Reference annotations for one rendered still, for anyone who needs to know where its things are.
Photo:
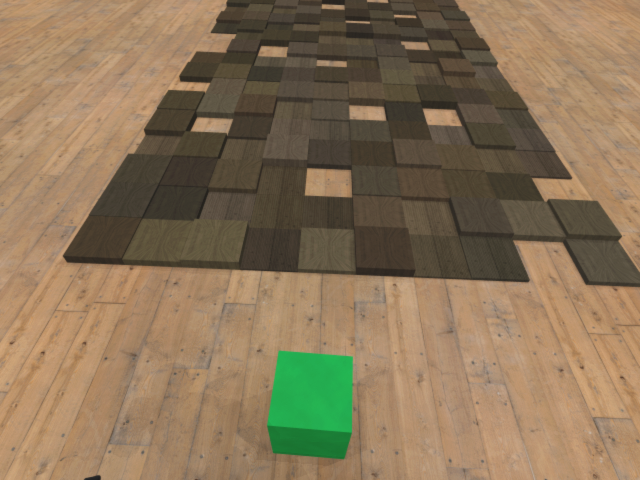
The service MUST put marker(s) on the carton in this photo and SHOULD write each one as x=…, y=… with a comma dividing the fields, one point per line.
x=311, y=405

